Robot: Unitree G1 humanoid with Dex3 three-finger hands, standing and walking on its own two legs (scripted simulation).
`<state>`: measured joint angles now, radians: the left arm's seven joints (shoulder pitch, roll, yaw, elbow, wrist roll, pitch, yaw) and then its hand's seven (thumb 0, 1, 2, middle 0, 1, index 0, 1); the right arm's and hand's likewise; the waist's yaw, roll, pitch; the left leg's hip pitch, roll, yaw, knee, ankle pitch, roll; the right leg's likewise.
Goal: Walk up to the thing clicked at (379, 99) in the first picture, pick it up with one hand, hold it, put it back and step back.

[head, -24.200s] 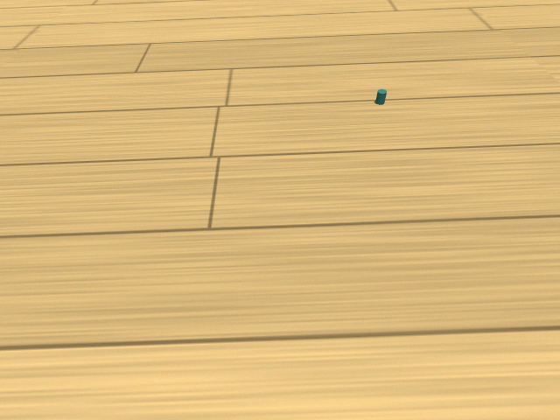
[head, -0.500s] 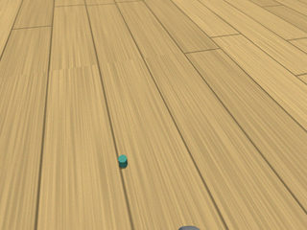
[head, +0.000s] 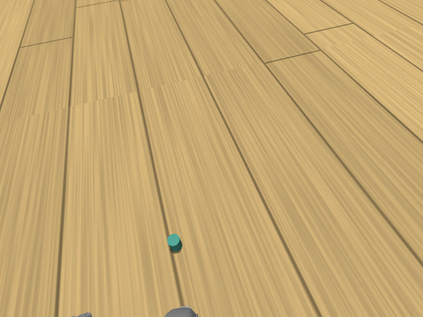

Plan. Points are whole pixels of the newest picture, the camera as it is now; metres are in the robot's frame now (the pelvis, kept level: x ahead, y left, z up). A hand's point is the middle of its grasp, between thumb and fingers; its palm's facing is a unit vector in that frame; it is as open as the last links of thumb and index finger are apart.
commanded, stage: walk up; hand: left
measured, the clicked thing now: (174, 242) +0.51 +0.25 -0.73
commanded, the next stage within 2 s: none
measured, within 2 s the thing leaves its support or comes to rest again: neither
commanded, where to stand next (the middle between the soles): +0.13 +0.01 m, yaw +0 degrees
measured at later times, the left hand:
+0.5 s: hand out of the picture +0.10 +0.28 -0.15, palm faces +0.01 -0.93 -0.37, open 7.4 cm
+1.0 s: hand out of the picture +0.08 +0.27 -0.15, palm faces +0.01 -0.95 -0.32, open 7.4 cm
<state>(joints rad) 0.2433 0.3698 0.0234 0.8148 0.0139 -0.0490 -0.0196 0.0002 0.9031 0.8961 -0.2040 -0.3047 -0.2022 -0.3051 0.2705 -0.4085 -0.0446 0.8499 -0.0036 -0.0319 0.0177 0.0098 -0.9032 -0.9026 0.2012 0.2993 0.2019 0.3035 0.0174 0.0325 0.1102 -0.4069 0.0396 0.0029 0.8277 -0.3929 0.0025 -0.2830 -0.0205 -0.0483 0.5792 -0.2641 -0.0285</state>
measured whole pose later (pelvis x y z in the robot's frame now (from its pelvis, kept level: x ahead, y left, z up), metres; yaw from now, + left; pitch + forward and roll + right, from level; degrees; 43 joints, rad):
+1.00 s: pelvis +0.02 +0.02 +0.02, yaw +1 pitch -2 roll -1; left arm 0.11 0.35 0.01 1.16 0.00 0.00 -0.01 0.00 0.91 0.90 -0.20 -0.30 -0.20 -0.30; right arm 0.10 -0.35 -0.01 1.17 -0.01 0.00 0.02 0.01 -0.90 -0.90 0.20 0.30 0.20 0.30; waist 0.00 -0.01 0.05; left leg -0.20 0.01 0.01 0.33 -0.10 0.00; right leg -0.12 -0.02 -0.02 0.33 -0.18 0.02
